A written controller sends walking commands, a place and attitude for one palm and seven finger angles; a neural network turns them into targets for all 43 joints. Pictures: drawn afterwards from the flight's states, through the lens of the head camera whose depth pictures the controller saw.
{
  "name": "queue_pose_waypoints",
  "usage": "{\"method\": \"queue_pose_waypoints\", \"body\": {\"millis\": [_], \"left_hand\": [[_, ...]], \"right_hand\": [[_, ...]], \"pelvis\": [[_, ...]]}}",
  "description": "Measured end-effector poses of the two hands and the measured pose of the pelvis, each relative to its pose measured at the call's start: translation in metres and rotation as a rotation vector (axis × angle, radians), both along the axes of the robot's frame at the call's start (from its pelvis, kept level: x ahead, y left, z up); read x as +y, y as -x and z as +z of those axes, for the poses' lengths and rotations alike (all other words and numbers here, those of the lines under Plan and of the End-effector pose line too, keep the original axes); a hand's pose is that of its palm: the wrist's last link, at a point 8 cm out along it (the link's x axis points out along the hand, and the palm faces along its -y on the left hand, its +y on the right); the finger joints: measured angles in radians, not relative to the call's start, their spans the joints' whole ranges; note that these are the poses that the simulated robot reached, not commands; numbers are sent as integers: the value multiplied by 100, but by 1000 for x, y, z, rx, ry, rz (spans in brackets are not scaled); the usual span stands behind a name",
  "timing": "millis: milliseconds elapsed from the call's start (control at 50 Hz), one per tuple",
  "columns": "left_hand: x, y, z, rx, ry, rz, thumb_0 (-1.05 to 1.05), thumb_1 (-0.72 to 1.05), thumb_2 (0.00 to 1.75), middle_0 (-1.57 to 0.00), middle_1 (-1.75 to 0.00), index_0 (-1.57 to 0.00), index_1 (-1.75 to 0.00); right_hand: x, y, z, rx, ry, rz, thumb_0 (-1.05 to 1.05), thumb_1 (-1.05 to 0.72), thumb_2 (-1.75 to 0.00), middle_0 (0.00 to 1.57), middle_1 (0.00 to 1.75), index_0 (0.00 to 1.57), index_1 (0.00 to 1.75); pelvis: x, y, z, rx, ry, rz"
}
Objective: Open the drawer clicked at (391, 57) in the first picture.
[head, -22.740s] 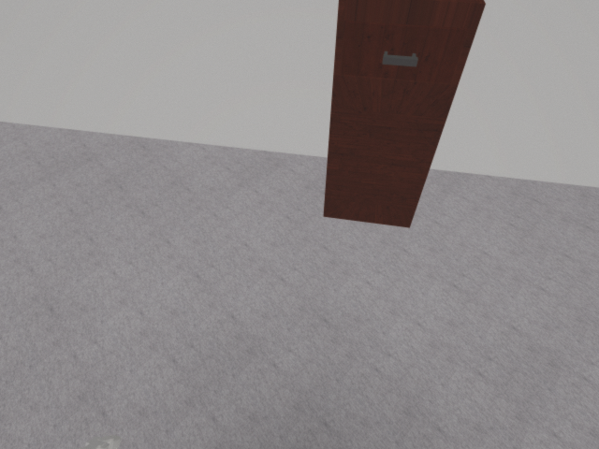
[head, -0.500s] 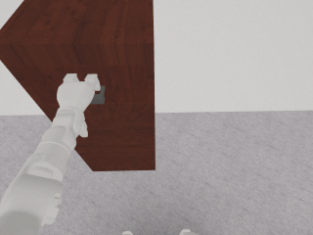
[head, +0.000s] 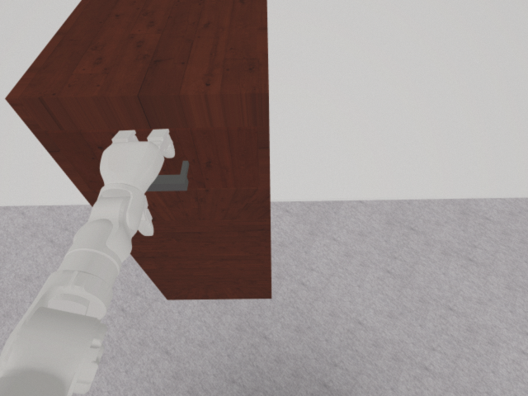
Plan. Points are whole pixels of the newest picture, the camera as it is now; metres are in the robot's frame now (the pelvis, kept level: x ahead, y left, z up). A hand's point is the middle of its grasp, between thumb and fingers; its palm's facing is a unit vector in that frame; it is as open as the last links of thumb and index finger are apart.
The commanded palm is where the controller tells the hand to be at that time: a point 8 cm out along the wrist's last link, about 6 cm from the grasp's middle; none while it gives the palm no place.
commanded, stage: lift the fingers back up to retry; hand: left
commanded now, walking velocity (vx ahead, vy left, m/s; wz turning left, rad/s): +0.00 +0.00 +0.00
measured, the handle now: (160, 174) +0.49 +0.20 +0.02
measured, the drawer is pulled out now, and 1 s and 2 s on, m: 0.00 0.00 0.00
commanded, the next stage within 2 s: re-aim the fingers above the handle in 0.34 s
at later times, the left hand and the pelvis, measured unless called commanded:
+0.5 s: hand (146, 181) +0.43 +0.19 +0.08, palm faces -0.02 -0.04 -1.00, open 13.8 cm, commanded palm +0.41 +0.20 +0.14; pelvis +0.02 -0.01 +0.01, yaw +1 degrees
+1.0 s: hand (147, 173) +0.44 +0.19 +0.08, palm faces -0.01 -0.04 -1.00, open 13.8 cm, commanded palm +0.42 +0.21 +0.14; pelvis +0.01 -0.02 +0.01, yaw +0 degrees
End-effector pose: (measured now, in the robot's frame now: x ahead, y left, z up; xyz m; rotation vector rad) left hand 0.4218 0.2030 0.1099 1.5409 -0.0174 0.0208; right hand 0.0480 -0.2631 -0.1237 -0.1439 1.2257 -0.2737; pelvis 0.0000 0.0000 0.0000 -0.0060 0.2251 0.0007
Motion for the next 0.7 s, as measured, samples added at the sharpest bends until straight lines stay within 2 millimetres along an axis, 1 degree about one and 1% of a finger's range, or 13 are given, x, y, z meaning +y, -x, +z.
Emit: {"method": "queue_pose_waypoints", "body": {"millis": [80,200,240,320,400,460,540,620,700], "left_hand": [[-1,0,10,3,0,10,0,-49,30,-33,-122,-35,-122],[-5,1,32,-9,4,5,0,-49,30,-33,-121,-34,-121],[-6,2,36,-4,4,9,0,-49,30,-33,-121,-34,-121],[-7,4,35,34,5,16,0,-49,30,-32,-121,-33,-121],[-11,11,30,56,9,-11,0,-49,30,-32,-120,-32,-121],[-12,15,27,53,12,-29,0,-49,30,-32,-120,-32,-120],[-11,17,29,24,4,-28,0,-49,30,-32,-120,-32,-120],[-6,16,32,14,-2,8,0,-49,30,-32,-120,-32,-120],[-4,11,30,46,-12,29,0,-49,30,-32,-120,-32,-120]], "right_hand": [[2,-19,2,-24,-13,19,0,-90,-90,20,30,21,30],[4,-52,8,-89,-30,47,0,-90,-90,20,30,20,30],[4,-63,10,-107,-36,62,0,-90,-90,20,30,20,30],[5,-82,14,-141,-42,89,0,-90,-90,20,30,20,30],[4,-95,18,-166,-40,109,0,-90,-90,20,30,20,30],[2,-100,18,-168,-34,121,0,-90,-90,20,30,20,30],[-1,-99,15,-159,-34,124,0,-90,-90,20,30,20,30],[-4,-92,11,-135,-39,116,0,-90,-90,20,30,20,30],[-8,-81,9,-108,-37,103,0,-90,-90,20,30,20,30]], "pelvis": [[0,-6,3,-18,-2,4],[-2,-14,8,-47,-6,8],[-3,-15,9,-55,-8,8],[-6,-18,10,-63,-13,9],[-10,-19,11,-67,-15,14],[-13,-19,10,-69,-16,18],[-16,-19,10,-66,-16,22],[-18,-18,10,-65,-17,24],[-20,-17,10,-66,-18,27]]}}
